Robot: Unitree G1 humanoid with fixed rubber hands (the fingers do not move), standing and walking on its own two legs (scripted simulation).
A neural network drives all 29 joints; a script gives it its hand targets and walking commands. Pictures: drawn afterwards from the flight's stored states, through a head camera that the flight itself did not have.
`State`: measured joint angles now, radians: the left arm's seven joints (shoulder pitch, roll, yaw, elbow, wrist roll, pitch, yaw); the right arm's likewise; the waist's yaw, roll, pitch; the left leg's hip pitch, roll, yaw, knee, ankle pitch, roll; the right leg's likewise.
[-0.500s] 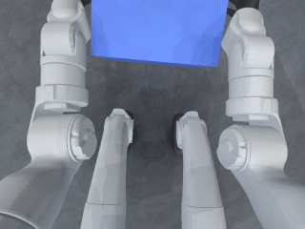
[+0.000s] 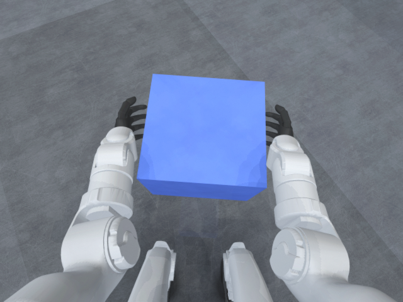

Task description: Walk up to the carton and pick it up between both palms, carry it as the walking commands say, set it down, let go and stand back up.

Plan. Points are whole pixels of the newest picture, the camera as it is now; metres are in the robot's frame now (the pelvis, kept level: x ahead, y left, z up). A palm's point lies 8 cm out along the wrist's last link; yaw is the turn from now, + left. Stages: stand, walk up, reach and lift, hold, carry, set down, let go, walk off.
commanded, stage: reach and lift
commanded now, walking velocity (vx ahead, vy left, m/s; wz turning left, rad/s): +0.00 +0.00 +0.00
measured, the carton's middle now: (203, 143) +0.46 +0.00 -0.09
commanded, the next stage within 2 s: none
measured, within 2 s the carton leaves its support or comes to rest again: neither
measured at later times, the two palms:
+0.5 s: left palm (118, 133) +0.42 +0.16 +0.03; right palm (289, 138) +0.41 -0.16 +0.03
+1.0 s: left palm (93, 124) +0.39 +0.16 +0.12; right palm (317, 127) +0.39 -0.17 +0.12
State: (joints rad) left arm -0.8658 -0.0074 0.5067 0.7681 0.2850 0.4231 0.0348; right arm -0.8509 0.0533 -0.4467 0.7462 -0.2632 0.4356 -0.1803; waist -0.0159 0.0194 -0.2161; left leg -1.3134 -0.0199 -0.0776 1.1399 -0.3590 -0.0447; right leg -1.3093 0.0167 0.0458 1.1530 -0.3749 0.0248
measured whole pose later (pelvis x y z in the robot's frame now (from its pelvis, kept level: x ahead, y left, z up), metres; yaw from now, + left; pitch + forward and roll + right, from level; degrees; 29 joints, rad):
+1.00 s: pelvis +0.06 +0.00 +0.11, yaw +0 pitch +9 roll +0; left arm -0.41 -0.10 0.40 0.45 0.32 0.52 -0.11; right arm -0.42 0.14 -0.35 0.46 -0.30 0.51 -0.01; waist -0.02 0.01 -0.09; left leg -0.44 0.01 -0.07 0.46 -0.18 -0.04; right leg -0.44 0.01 0.05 0.48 -0.20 0.01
